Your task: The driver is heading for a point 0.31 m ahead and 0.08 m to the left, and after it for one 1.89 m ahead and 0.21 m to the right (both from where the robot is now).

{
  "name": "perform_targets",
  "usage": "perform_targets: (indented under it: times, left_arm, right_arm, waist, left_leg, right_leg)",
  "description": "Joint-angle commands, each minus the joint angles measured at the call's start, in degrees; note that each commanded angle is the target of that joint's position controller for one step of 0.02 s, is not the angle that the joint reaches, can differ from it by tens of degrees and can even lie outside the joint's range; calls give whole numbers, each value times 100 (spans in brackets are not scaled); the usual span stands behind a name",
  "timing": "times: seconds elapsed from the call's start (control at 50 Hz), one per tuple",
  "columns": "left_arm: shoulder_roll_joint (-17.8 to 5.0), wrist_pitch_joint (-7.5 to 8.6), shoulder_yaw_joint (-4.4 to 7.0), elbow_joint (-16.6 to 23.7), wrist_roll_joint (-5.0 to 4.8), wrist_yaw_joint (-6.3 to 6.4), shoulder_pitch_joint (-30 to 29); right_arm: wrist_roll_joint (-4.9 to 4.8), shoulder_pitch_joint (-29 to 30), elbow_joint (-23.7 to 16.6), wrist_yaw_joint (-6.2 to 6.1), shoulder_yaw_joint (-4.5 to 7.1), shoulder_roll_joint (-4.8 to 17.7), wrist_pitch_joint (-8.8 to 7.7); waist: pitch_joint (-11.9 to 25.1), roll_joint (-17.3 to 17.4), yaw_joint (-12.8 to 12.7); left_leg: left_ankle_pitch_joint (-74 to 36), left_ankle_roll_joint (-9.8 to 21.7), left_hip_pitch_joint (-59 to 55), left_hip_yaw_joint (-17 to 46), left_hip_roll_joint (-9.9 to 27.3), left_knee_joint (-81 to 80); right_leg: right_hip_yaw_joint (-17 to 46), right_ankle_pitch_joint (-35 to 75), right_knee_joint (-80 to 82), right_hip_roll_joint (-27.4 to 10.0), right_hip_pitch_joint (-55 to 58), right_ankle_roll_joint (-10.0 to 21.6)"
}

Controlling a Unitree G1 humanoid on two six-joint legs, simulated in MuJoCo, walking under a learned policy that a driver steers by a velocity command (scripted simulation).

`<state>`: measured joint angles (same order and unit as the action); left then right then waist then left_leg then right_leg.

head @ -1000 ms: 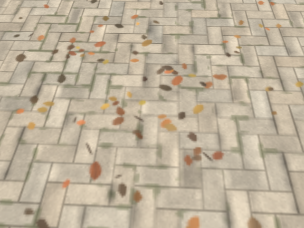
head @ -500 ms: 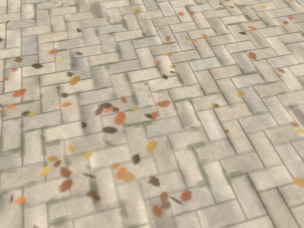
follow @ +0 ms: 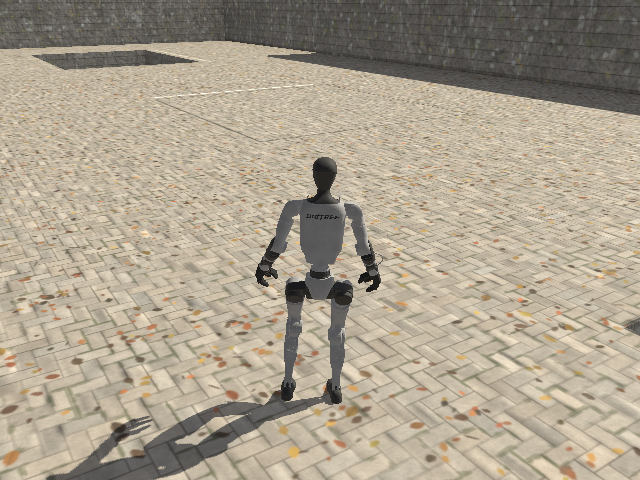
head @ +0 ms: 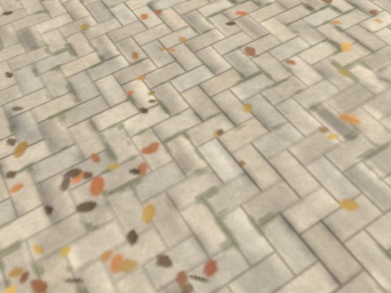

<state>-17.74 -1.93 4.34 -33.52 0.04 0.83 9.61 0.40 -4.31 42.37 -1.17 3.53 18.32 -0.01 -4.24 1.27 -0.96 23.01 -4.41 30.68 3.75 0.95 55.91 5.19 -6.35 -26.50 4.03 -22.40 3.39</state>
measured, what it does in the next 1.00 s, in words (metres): walks ahead: left foot, then right foot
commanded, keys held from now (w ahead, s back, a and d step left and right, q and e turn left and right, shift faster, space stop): no key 0.40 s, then w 0.60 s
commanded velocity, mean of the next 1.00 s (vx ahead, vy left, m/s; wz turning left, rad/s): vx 0.20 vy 0.00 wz -0.13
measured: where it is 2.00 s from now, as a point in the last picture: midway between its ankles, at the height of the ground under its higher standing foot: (245, 189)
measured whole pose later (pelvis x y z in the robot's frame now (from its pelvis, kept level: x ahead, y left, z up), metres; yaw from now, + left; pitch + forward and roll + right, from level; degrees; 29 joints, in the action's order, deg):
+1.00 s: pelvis +0.18 +0.00 +0.00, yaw -5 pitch +2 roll +1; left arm -15.3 4.1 2.3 -38.0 -1.3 -2.2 4.2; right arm -1.1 -25.1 49.4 0.1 2.5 16.1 -3.4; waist -1.9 -1.3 6.1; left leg 18.3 0.3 -3.9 -0.6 -0.2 12.8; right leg 0.1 -3.6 -35.4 -3.3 -33.5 -0.1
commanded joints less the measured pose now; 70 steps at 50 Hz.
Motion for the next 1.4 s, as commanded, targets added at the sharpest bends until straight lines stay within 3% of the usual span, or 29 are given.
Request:
perform_targets:
  times: [0.02,0.16,0.18,0.2,0.22,0.26,0.36,0.4,0.46,0.48,0.5,0.56,0.6,0.66,0.68,0.7,0.72,0.76,0.82,0.92,1.02,1.08,1.1,1.12,1.14,1.16,1.2,1.26,1.4]
  left_arm:
    - [-917,48,276,408,1,98,-231]
    - [-630,-35,96,228,-14,29,-228]
    - [-457,-15,37,137,2,33,19]
    - [-235,18,-22,99,98,31,391]
    - [-481,64,67,233,47,57,108]
    - [-821,46,206,108,17,96,-93]
    - [-57,-27,-13,-156,-7,68,-22]
    - [-71,-10,-9,-254,-61,52,13]
    - [-419,-31,23,-372,25,62,193]
    - [-772,-43,128,-476,10,69,253]
    - [-645,-19,135,-505,3,23,437]
    - [-786,176,124,-644,-15,14,747]
    - [-704,298,86,-673,-72,39,690]
    - [-510,332,26,-520,-108,29,131]
    - [-208,377,-64,-364,-65,36,-110]
    - [-66,473,-93,-138,-82,69,-152]
    - [-400,558,-7,-60,-168,95,-206]
    - [-413,681,18,-227,-241,10,40]
    - [-245,714,-1,-244,-121,-129,-165]
    - [127,709,-181,-41,-110,-294,-835]
    - [-280,697,-82,73,-154,-342,-1001]
    - [-743,654,194,-398,-119,-240,599]
    - [-1132,604,297,-577,-79,-161,1594]
    - [-1534,626,303,-627,6,-224,1659]
    - [-956,669,158,-583,-62,-245,1400]
    - [-734,694,77,-576,-84,-241,995]
    - [-541,722,21,-545,11,-273,411]
    - [-381,836,-14,-636,21,-266,239]
    - [-633,804,16,-1041,-37,-131,721]
  right_arm:
    - [-14,-422,-193,-13,79,361,-13]
    - [-6,-597,-234,151,64,264,-106]
    - [102,-643,-265,156,82,416,-127]
    - [206,-613,-357,130,149,866,-124]
    - [302,-406,-297,135,117,782,-129]
    - [181,-79,-404,92,62,548,-198]
    - [-4,-192,-234,65,17,387,-118]
    - [-36,-352,-147,74,15,406,-50]
    - [1,-657,-31,132,-64,279,-112]
    - [25,-769,-66,161,-78,226,-173]
    - [26,-441,-77,156,-85,261,-209]
    - [-135,-122,-253,121,-53,155,-335]
    - [-202,-192,-279,181,-23,162,-481]
    - [-160,-1156,190,275,61,228,-587]
    - [-134,-1700,330,268,152,530,-587]
    - [-126,-2179,419,310,294,1074,-590]
    - [-75,-2292,412,318,254,954,-601]
    - [-62,-1914,295,244,138,577,-608]
    - [-38,-1665,243,200,48,410,-520]
    - [-114,-1755,287,99,109,738,-419]
    - [-217,-1872,420,91,190,912,-390]
    - [-158,-1834,423,64,155,828,-315]
    - [7,-1946,287,49,6,459,-302]
    - [-102,-2666,161,63,-173,-225,-410]
    - [-248,-2223,199,104,-25,469,-516]
    - [-346,-1645,31,140,61,734,-570]
    - [-164,-1312,2,107,56,595,-595]
    - [-140,-1567,120,116,37,359,-431]
    - [-55,-290,-255,144,-27,157,-438]
  waist:
    - [1294,-857,133]
    - [1055,-962,197]
    - [992,-650,154]
    - [1013,578,-156]
    - [660,1455,-123]
    - [501,985,3]
    - [692,825,101]
    - [834,922,127]
    - [981,421,166]
    - [898,-348,354]
    - [672,-544,44]
    - [-256,-1404,-95]
    - [-377,-1511,18]
    - [66,-1069,538]
    - [226,-346,727]
    - [338,1118,787]
    - [145,1251,843]
    - [-48,568,553]
    - [-92,412,436]
    - [-59,455,567]
    - [-173,494,369]
    - [910,347,-533]
    - [1749,-454,-852]
    - [2424,-2080,-305]
    - [1893,-1436,-483]
    - [1094,-1094,-401]
    - [573,-480,-65]
    - [568,-617,237]
    - [50,-350,-78]
  left_leg:
    - [-304,-77,-484,-8,-42,-599]
    - [-1119,304,-1739,-248,-70,-2822]
    - [-1537,491,-2110,111,325,-3290]
    - [-2323,923,-2336,1214,1415,-3613]
    - [-2133,1724,-1463,2066,1974,-3986]
    - [-1970,1738,-1490,1694,1649,-3978]
    - [-3419,1429,-2164,666,1012,-3389]
    - [-3661,1410,-2370,607,938,-3181]
    - [-1004,882,-1586,485,626,-3248]
    - [100,703,-1280,-58,101,-3094]
    - [581,501,-1266,-468,-159,-2629]
    - [378,521,-457,-685,-296,-1455]
    - [392,809,-417,-435,-70,-1554]
    - [-788,979,-2575,-422,-124,-2787]
    - [-272,1165,-3108,460,456,-3255]
    - [448,1785,-3735,2468,1477,-4110]
    - [546,2291,-3872,3618,2130,-4506]
    - [359,2063,-3922,2770,1848,-4424]
    - [-1035,1686,-3485,1501,1367,-4685]
    - [-1975,1540,-2613,271,944,-4840]
    - [-2393,1379,-2849,282,1412,-4717]
    - [-4498,1021,-2599,-271,968,-2528]
    - [-2835,801,-1431,-473,635,-595]
    - [895,530,310,-110,-441,1251]
    - [874,600,948,439,-157,1882]
    - [328,702,1263,261,137,1882]
    - [-568,694,839,130,585,1322]
    - [-992,572,293,110,777,935]
    - [-2744,306,847,-103,681,-1238]
  right_leg:
    - [1363,616,661,-1254,788,1030]
    - [1708,-141,221,-1122,474,636]
    - [1515,-566,-56,-859,224,308]
    - [762,-1753,-1080,-149,-156,-97]
    - [265,-2460,-1464,69,-252,-336]
    - [306,-2337,-2458,-108,-236,-569]
    - [-123,-1989,-1561,-374,158,-848]
    - [-327,-1306,-451,-326,613,-816]
    - [-35,-144,305,-632,1929,-437]
    - [98,-1247,-34,-686,1723,-95]
    - [361,-2611,290,-733,1193,199]
    - [2004,-3893,1431,-1676,763,802]
    - [2129,-3278,1414,-1868,812,854]
    - [1056,-2092,728,-1229,-8,350]
    - [365,-1731,-357,-756,-507,19]
    - [-372,-1763,-1998,-162,-1421,-335]
    - [-68,-2688,-3215,-244,-2309,-372]
    - [42,-1948,-3954,-713,-2853,-146]
    - [-188,-1022,-3254,-1021,-2511,-146]
    - [-676,206,-1193,-699,-1171,-454]
    - [-545,461,-524,-620,-601,-153]
    - [-823,139,-408,-288,1667,244]
    - [478,-360,-473,-1397,3285,572]
    - [3557,-2350,702,-2552,4363,1411]
    - [3930,-3161,1315,-2483,3894,1240]
    - [3054,-2739,1320,-2360,3212,1034]
    - [1825,-1131,1425,-1874,1995,910]
    - [1075,-289,1817,-1598,1357,992]
    - [130,522,2106,-1359,1423,887]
